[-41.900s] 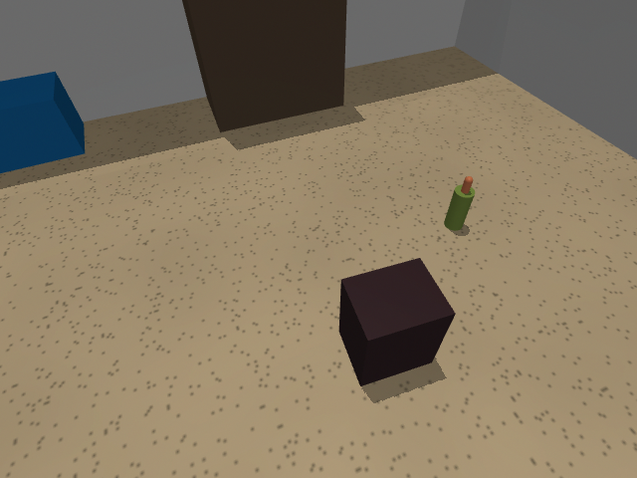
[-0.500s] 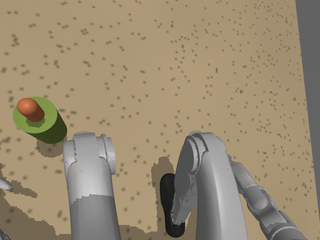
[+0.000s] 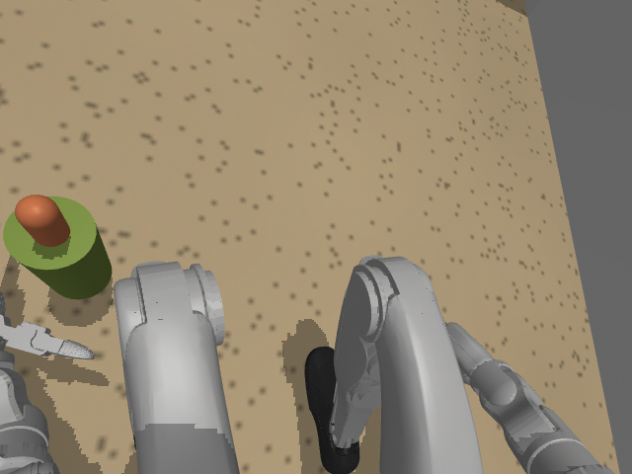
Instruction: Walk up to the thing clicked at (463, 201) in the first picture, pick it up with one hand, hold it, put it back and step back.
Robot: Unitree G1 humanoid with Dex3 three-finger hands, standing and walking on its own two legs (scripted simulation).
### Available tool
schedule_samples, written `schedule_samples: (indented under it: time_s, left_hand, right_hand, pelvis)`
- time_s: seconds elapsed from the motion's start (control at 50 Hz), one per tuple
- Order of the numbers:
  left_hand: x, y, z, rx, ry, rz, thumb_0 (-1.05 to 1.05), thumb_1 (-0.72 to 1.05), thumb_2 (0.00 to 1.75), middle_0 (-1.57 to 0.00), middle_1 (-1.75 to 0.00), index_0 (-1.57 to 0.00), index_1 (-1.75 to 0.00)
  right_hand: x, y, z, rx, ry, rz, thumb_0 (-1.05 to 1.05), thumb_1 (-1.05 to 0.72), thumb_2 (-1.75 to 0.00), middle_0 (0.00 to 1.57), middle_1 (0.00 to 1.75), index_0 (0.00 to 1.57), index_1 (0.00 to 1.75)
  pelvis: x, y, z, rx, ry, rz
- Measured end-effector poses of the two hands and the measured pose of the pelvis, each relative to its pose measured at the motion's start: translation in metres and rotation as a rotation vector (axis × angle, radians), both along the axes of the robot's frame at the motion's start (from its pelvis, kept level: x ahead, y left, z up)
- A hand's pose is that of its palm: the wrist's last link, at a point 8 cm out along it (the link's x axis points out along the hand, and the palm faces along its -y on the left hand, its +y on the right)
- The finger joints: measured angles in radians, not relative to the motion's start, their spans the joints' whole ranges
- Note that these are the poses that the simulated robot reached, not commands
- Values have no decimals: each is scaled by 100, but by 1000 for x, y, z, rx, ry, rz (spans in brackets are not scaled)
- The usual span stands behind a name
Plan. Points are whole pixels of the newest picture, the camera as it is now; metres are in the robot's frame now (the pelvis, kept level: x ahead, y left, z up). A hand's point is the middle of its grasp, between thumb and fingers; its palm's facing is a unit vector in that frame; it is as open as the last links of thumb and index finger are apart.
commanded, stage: close in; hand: left
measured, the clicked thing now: (63, 248) +0.36 +0.29 -0.14
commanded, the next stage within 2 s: close in 0.40 s
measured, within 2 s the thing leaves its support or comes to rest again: leaves its support in 1.38 s
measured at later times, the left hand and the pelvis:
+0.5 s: hand (58, 274) +0.33 +0.29 -0.14, palm faces +0.32 -0.95 +0.04, open 17.6 cm; pelvis +0.00 +0.00 +0.00, yaw -1 degrees
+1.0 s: hand (63, 260) +0.35 +0.29 -0.14, palm faces +0.33 -0.94 +0.03, open 11.0 cm; pelvis +0.00 +0.01 +0.00, yaw -2 degrees
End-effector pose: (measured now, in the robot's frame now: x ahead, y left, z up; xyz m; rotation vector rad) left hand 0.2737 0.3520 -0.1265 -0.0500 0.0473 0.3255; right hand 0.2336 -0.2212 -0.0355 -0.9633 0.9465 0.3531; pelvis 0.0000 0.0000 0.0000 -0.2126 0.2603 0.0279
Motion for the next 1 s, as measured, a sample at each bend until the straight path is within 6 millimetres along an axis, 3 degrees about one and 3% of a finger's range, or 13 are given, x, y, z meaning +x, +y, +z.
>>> schedule_samples:
  time_s: [0.32,0.6,0.94,1.0]
  left_hand:
    - [13,-10,-9,18,-18,-4,-1,-61,7,-6,-10,-7,-10]
    - [20,-17,-13,16,-27,11,-1,-60,12,-9,-11,-9,-12]
    - [35,-17,-19,20,-37,8,-1,-4,49,-51,-46,-50,-47]
    - [37,-16,-19,21,-42,9,-1,-4,52,-53,-53,-57,-54]
  right_hand:
    - [-21,-5,2,-48,73,-18,0,-90,-90,21,30,21,30]
    - [-19,-2,4,-64,92,-5,0,-90,-90,21,30,21,30]
    - [-27,-2,8,-96,115,5,0,-88,-89,20,30,21,30]
    - [-30,-3,8,-105,124,1,0,-88,-89,20,30,21,30]
  pelvis:
    - [-1,3,-2,-18,-16,-5]
    - [-1,4,-1,-30,-19,-7]
    - [-3,5,0,-43,-34,-18]
    - [-3,6,0,-46,-34,-19]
